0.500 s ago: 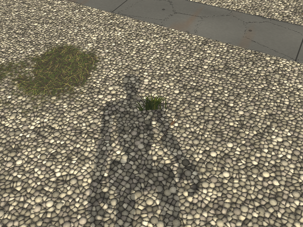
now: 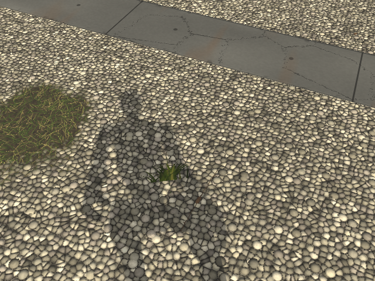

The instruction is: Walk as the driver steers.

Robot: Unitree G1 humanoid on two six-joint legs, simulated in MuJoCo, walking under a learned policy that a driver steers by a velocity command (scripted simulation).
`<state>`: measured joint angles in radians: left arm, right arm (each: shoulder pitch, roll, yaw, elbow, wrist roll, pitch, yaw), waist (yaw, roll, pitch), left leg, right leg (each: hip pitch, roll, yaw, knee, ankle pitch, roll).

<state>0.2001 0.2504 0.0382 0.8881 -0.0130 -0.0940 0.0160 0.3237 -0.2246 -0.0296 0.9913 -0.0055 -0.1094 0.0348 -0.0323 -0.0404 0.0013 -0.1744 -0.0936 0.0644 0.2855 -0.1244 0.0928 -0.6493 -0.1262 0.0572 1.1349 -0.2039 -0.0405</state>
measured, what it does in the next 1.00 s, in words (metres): walks ahead: right foot, then left foot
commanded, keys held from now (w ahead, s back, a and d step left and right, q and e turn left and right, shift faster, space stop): w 0.22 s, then no key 0.78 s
